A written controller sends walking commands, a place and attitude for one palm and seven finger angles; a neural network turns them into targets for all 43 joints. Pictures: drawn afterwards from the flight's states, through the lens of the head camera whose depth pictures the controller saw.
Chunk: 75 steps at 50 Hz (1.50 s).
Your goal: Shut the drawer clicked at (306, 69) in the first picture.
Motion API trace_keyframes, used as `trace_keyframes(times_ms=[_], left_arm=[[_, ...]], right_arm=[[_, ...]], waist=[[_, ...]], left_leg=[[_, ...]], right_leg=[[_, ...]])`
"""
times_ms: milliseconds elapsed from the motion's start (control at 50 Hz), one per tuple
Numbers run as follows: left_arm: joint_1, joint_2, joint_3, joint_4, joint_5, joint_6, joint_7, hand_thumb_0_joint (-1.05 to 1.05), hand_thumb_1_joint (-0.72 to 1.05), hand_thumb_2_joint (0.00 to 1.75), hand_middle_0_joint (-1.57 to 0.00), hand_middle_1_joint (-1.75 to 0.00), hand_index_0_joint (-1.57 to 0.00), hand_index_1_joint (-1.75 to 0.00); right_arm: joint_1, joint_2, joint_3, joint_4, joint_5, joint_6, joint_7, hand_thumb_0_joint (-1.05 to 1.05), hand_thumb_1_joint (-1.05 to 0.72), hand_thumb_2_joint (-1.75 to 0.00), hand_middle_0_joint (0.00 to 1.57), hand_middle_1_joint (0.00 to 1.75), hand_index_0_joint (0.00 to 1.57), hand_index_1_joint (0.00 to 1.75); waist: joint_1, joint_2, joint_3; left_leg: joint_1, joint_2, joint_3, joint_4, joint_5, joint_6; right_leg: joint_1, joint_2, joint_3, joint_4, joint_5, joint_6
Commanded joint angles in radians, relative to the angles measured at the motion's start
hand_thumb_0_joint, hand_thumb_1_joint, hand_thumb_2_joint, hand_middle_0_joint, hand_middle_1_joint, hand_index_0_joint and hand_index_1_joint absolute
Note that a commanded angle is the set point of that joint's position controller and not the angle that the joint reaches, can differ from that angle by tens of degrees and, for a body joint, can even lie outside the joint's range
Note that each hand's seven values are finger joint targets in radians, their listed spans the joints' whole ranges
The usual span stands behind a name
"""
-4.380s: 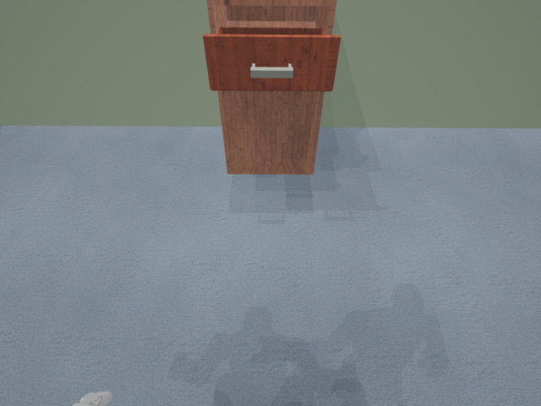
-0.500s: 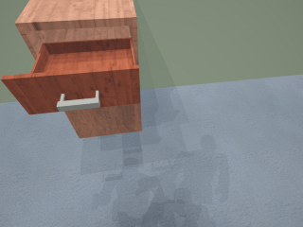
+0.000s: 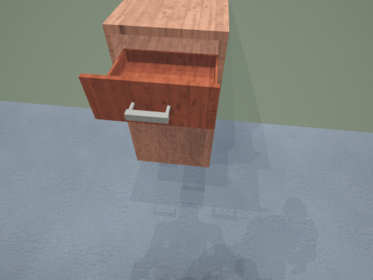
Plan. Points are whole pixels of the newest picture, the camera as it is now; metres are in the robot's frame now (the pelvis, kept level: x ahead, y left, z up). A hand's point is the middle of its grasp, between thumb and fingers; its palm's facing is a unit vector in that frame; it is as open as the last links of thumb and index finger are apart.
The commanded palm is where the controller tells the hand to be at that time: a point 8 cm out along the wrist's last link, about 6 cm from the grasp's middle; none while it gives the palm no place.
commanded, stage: take the last steps up to it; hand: left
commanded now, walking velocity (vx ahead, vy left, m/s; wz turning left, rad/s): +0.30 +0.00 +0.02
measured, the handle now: (148, 111) +0.59 +0.19 -0.02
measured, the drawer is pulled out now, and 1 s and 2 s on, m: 0.30 0.30 0.30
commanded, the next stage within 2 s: come to a stop and stand still in 0.84 s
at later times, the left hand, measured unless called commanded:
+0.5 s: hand (127, 248) +0.22 +0.19 -0.18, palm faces -0.04 -0.98 -0.19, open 7.4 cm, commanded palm none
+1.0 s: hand (142, 240) +0.24 +0.15 -0.18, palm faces +0.09 -0.98 -0.16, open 7.3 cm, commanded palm none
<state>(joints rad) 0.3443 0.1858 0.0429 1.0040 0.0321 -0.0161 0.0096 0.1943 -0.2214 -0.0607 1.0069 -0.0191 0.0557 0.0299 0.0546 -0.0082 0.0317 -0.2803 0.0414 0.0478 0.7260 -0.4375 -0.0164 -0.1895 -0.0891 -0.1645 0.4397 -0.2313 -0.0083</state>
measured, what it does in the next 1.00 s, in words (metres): walks ahead: left foot, then right foot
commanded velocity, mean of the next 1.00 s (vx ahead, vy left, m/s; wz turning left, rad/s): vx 0.20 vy -0.02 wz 0.00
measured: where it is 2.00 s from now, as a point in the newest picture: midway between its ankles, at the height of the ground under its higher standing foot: outside the picture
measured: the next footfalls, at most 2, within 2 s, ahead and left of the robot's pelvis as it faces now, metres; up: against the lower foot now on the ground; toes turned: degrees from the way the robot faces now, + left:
left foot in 0.06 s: +0.02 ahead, +0.13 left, +0.00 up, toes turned +5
right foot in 0.54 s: +0.29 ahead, -0.11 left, +0.00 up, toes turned -9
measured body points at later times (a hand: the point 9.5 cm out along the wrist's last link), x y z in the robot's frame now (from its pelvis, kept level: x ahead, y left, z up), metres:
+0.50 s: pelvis +0.12 +0.01 -0.01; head +0.15 +0.00 +0.43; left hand +0.22 +0.24 -0.16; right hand +0.00 -0.19 -0.16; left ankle -0.02 +0.13 -0.74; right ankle +0.24 -0.10 -0.72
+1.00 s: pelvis +0.27 -0.01 +0.00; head +0.28 +0.00 +0.45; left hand +0.24 +0.21 -0.17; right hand +0.35 -0.24 -0.15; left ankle +0.32 +0.11 -0.73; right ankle +0.25 -0.10 -0.74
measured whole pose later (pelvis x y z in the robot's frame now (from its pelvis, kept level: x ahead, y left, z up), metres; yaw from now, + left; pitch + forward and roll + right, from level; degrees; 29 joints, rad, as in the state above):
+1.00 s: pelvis +0.27 -0.01 +0.00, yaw -1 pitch -1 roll -1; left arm 0.33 0.14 0.03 1.11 0.02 -0.04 0.01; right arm 0.17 -0.17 -0.04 1.05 -0.01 -0.02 0.00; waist 0.04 0.00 0.03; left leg -0.34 0.08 0.08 0.60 -0.22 -0.03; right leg -0.14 0.02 -0.15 0.41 -0.26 -0.05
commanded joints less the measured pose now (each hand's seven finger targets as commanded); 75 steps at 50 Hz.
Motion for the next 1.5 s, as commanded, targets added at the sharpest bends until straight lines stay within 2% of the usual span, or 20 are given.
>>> trace_keyframes(times_ms=[0, 20, 40, 60, 200, 400, 480, 500, 540, 600, 700, 900, 960, 1020, 1140, 1260, 1360, 1400, 1420, 1480], left_arm=[[-0.001, 0.169, 0.037, -0.011, -0.012, -0.007, 0.000, 0.00, 0.90, 0.90, -0.20, -0.30, -0.20, -0.30], [-0.007, 0.127, 0.025, -0.012, -0.019, -0.004, -0.005, 0.00, 0.90, 0.90, -0.20, -0.30, -0.20, -0.30], [-0.034, 0.069, 0.012, -0.035, -0.020, -0.002, -0.013, 0.00, 0.90, 0.90, -0.20, -0.30, -0.20, -0.30], [-0.111, 0.078, 0.008, -0.069, -0.009, -0.007, -0.012, 0.00, 0.90, 0.90, -0.20, -0.30, -0.20, -0.30], [-0.063, 0.065, 0.016, 0.009, -0.008, 0.000, -0.033, 0.00, 0.90, 0.90, -0.20, -0.30, -0.20, -0.30], [-0.275, 0.037, 0.011, -0.065, -0.018, 0.000, -0.033, 0.00, 0.90, 0.90, -0.20, -0.30, -0.20, -0.30], [-0.097, 0.062, 0.026, -0.014, -0.016, -0.020, -0.028, 0.00, 0.90, 0.90, -0.20, -0.30, -0.20, -0.30], [0.043, 0.107, 0.039, 0.028, -0.011, -0.031, -0.022, 0.00, 0.90, 0.90, -0.20, -0.30, -0.20, -0.30], [0.224, 0.268, 0.074, 0.076, -0.021, -0.044, -0.004, 0.00, 0.90, 0.90, -0.20, -0.30, -0.20, -0.30], [-0.004, 0.160, 0.046, 0.026, -0.029, -0.038, 0.007, 0.00, 0.90, 0.90, -0.20, -0.30, -0.20, -0.30], [-0.081, 0.065, 0.009, 0.017, -0.014, -0.051, 0.013, 0.00, 0.90, 0.90, -0.20, -0.30, -0.20, -0.30], [0.030, 0.102, 0.018, 0.065, -0.009, -0.050, 0.007, 0.00, 0.90, 0.90, -0.20, -0.30, -0.20, -0.30], [0.005, 0.070, 0.007, 0.083, -0.021, -0.034, 0.016, 0.00, 0.90, 0.90, -0.20, -0.30, -0.20, -0.30], [0.088, -0.009, -0.022, 0.105, -0.030, -0.013, 0.031, 0.00, 0.90, 0.90, -0.20, -0.30, -0.20, -0.30], [0.055, 0.054, -0.002, 0.089, -0.015, 0.050, 0.032, 0.00, 0.90, 0.90, -0.20, -0.30, -0.20, -0.30], [0.034, 0.026, 0.022, 0.029, -0.013, 0.065, 0.028, 0.00, 0.90, 0.90, -0.20, -0.30, -0.20, -0.30], [0.060, 0.021, 0.015, 0.026, -0.013, 0.047, 0.023, 0.00, 0.90, 0.90, -0.20, -0.30, -0.20, -0.30], [0.065, 0.084, 0.018, 0.031, 0.000, 0.033, 0.027, 0.00, 0.90, 0.90, -0.20, -0.30, -0.20, -0.30], [0.012, 0.152, 0.022, 0.019, 0.004, 0.025, 0.029, 0.00, 0.90, 0.90, -0.20, -0.30, -0.20, -0.30], [-0.106, 0.153, 0.017, -0.013, 0.000, 0.022, 0.028, 0.00, 0.90, 0.90, -0.20, -0.30, -0.20, -0.30]], right_arm=[[0.098, -0.030, 0.000, -0.027, 0.001, -0.067, -0.017, 0.00, -0.90, -0.90, 0.20, 0.30, 0.20, 0.30], [0.159, -0.078, -0.009, -0.002, 0.002, -0.077, -0.030, 0.00, -0.90, -0.90, 0.20, 0.30, 0.20, 0.30], [0.232, -0.169, -0.029, 0.013, -0.007, -0.080, -0.038, 0.00, -0.90, -0.90, 0.20, 0.30, 0.20, 0.30], [0.272, -0.201, -0.031, 0.014, -0.008, -0.074, -0.042, 0.00, -0.90, -0.90, 0.20, 0.30, 0.20, 0.30], [0.192, -0.064, 0.012, 0.029, 0.005, -0.120, -0.060, 0.00, -0.90, -0.90, 0.20, 0.30, 0.20, 0.30], [0.315, -0.055, 0.012, 0.109, -0.010, -0.128, -0.067, 0.00, -0.90, -0.90, 0.20, 0.30, 0.20, 0.30], [0.285, -0.085, 0.006, 0.119, -0.006, -0.123, -0.068, 0.00, -0.90, -0.90, 0.20, 0.30, 0.20, 0.30], [0.283, -0.078, 0.006, 0.118, 0.000, -0.124, -0.063, 0.00, -0.90, -0.90, 0.20, 0.30, 0.20, 0.30], [0.333, -0.008, 0.013, 0.078, 0.020, -0.126, -0.053, 0.00, -0.90, -0.90, 0.20, 0.30, 0.20, 0.30], [0.205, 0.007, 0.000, 0.067, 0.011, -0.107, -0.048, 0.00, -0.90, -0.90, 0.20, 0.30, 0.20, 0.30], [0.255, 0.063, 0.008, 0.080, -0.006, -0.061, -0.040, 0.00, -0.90, -0.90, 0.20, 0.30, 0.20, 0.30], [0.011, 0.039, 0.012, 0.002, 0.002, -0.086, -0.025, 0.00, -0.90, -0.90, 0.20, 0.30, 0.20, 0.30], [0.064, 0.039, 0.027, 0.039, 0.004, -0.099, -0.040, 0.00, -0.90, -0.90, 0.20, 0.30, 0.20, 0.30], [0.102, -0.072, 0.023, 0.059, 0.007, -0.102, -0.066, 0.00, -0.90, -0.90, 0.20, 0.30, 0.20, 0.30], [0.075, -0.086, 0.002, 0.059, 0.012, -0.065, -0.103, 0.00, -0.90, -0.90, 0.20, 0.30, 0.20, 0.30], [-0.013, -0.106, -0.026, -0.001, -0.001, -0.046, -0.091, 0.00, -0.90, -0.90, 0.20, 0.30, 0.20, 0.30], [-0.057, -0.103, -0.031, -0.008, -0.002, -0.039, -0.068, 0.00, -0.90, -0.90, 0.20, 0.30, 0.20, 0.30], [-0.019, -0.047, -0.025, -0.002, 0.012, -0.034, -0.059, 0.00, -0.90, -0.90, 0.20, 0.30, 0.20, 0.30], [-0.021, 0.015, -0.010, -0.020, 0.017, -0.027, -0.052, 0.00, -0.90, -0.90, 0.20, 0.30, 0.20, 0.30], [-0.065, 0.001, -0.005, -0.023, 0.003, -0.010, -0.043, 0.00, -0.90, -0.90, 0.20, 0.30, 0.20, 0.30]], waist=[[-0.062, -0.094, -0.023], [-0.093, 0.050, -0.043], [-0.133, 0.312, -0.024], [-0.154, 0.279, 0.059], [-0.061, 0.103, 0.130], [-0.103, 0.138, 0.160], [-0.012, 0.092, 0.042], [0.049, 0.031, -0.050], [0.064, -0.266, -0.258], [0.001, -0.040, -0.042], [-0.097, -0.079, 0.037], [-0.020, -0.099, 0.010], [-0.057, -0.055, -0.022], [-0.036, 0.175, -0.100], [-0.060, 0.177, 0.003], [-0.048, 0.102, -0.121], [-0.027, 0.180, -0.120], [-0.026, -0.015, -0.077], [-0.048, -0.236, -0.010], [-0.047, -0.244, 0.082]], left_leg=[[0.233, -0.033, 0.070, -0.337, 0.126, 0.019], [0.374, 0.059, -0.051, -0.403, 0.074, 0.047], [0.420, 0.275, -0.357, -0.520, -0.108, 0.126], [0.355, 0.365, -0.469, -0.590, -0.122, 0.200], [0.242, 0.208, -0.144, -0.575, 0.400, 0.173], [0.288, 0.238, -0.075, -0.516, 0.620, 0.181], [0.247, 0.208, -0.017, -0.274, 0.857, 0.141], [0.153, 0.163, 0.006, -0.087, 0.796, 0.105], [-0.194, -0.048, 0.031, 0.507, -0.123, 0.035], [-0.241, 0.064, -0.064, 0.608, 0.021, 0.050], [-0.136, 0.089, -0.015, 0.380, 0.133, 0.005], [-0.121, 0.047, 0.032, -0.048, 0.143, -0.012], [0.091, 0.029, 0.024, -0.295, 0.346, -0.015], [0.260, 0.287, -0.158, -0.306, 1.006, 0.117], [0.188, 0.330, -0.185, -0.396, 1.080, 0.199], [0.185, 0.301, -0.116, -0.359, 0.815, 0.214], [0.062, 0.232, -0.089, -0.348, 0.429, 0.141], [-0.045, 0.111, -0.031, -0.219, 0.214, 0.053], [-0.116, 0.023, 0.040, -0.135, 0.040, -0.004], [-0.072, 0.024, -0.038, 0.039, -0.012, 0.009]], right_leg=[[-0.116, -0.137, 0.182, -0.132, -0.295, -0.066], [-0.250, -0.090, 0.125, 0.003, -0.291, -0.024], [-0.425, 0.013, 0.004, 0.254, -0.289, 0.025], [-0.520, 0.025, 0.047, 0.416, -0.321, 0.019], [-0.482, -0.023, 0.113, 0.624, -0.013, 0.033], [-0.440, -0.011, 0.070, 0.315, 0.013, 0.002], [-0.086, 0.073, 0.022, 0.141, 0.026, -0.045], [0.140, 0.063, 0.058, 0.085, 0.088, -0.059], [0.426, -0.371, 0.657, -0.113, 0.269, -0.226], [0.095, -0.296, 0.492, -0.191, 0.068, -0.206], [-0.159, -0.174, 0.200, -0.249, 0.169, -0.143], [0.046, -0.193, 0.242, -0.208, 0.235, -0.169], [0.021, -0.114, 0.166, -0.069, 0.353, -0.099], [-0.044, 0.006, 0.088, 0.040, -0.075, 0.020], [-0.143, 0.020, 0.142, 0.353, -0.306, 0.029], [-0.202, 0.037, 0.178, 0.528, -0.267, 0.038], [-0.023, 0.043, 0.110, 0.164, -0.120, 0.029], [0.057, -0.013, 0.192, -0.098, 0.047, 0.015], [-0.021, -0.181, 0.381, -0.178, 0.045, -0.047], [-0.215, -0.192, 0.380, -0.231, -0.046, -0.135]])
